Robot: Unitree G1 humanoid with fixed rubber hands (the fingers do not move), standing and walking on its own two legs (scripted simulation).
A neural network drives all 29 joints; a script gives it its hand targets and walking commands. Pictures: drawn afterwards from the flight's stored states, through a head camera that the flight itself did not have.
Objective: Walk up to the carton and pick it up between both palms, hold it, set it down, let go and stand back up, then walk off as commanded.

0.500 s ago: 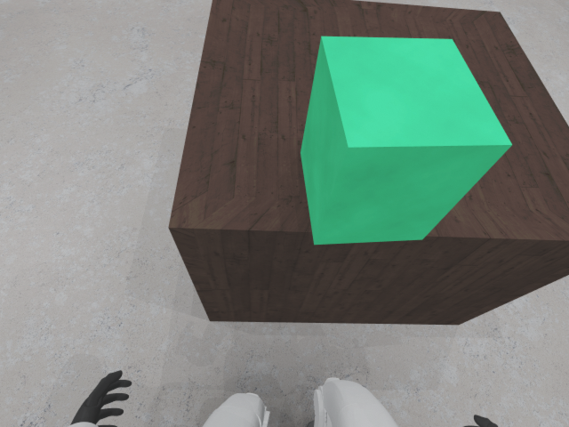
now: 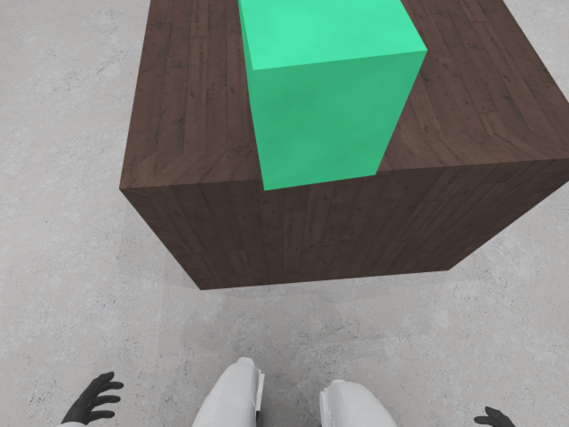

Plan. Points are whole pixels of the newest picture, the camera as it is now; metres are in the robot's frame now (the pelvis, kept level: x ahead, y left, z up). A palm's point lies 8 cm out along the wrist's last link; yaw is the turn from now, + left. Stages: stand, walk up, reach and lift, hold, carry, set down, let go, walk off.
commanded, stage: walk off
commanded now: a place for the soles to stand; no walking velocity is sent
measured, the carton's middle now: (313, 84) +0.59 +0.00 +0.06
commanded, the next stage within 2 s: none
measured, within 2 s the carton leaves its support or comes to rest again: neither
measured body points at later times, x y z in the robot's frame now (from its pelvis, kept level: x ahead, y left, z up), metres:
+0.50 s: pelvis -0.07 -0.01 -0.01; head +0.00 -0.01 +0.43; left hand +0.05 +0.27 -0.13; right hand +0.04 -0.33 -0.12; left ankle -0.06 +0.12 -0.64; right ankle -0.05 -0.12 -0.69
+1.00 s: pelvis -0.11 +0.05 +0.01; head -0.03 +0.07 +0.45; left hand +0.01 +0.37 -0.11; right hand -0.01 -0.25 -0.09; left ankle -0.04 +0.15 -0.69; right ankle -0.16 -0.07 -0.62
